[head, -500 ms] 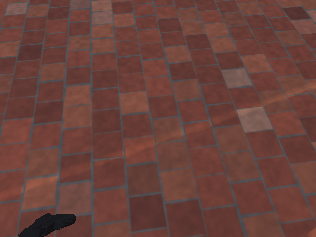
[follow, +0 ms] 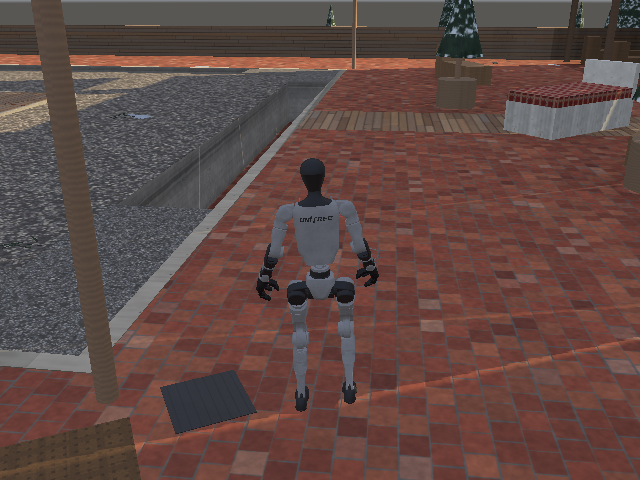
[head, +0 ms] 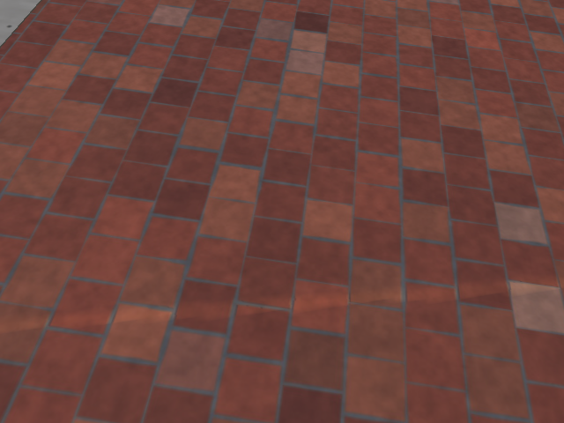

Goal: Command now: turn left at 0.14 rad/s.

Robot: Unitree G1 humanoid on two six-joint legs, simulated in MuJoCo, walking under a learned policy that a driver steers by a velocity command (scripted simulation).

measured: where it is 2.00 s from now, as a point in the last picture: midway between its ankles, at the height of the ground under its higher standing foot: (296, 409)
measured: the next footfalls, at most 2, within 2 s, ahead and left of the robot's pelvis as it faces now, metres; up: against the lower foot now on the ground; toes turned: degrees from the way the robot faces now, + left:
right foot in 0.14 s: +0.04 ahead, -0.15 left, +0.00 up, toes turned -1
left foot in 1.64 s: +0.46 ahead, +0.08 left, +0.00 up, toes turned +2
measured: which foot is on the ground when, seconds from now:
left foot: down 0.00-1.00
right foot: up 0.00-0.12, down 0.14-1.00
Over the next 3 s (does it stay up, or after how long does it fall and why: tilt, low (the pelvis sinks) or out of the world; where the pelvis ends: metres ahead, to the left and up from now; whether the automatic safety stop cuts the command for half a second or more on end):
stays up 0.64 -0.04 -0.01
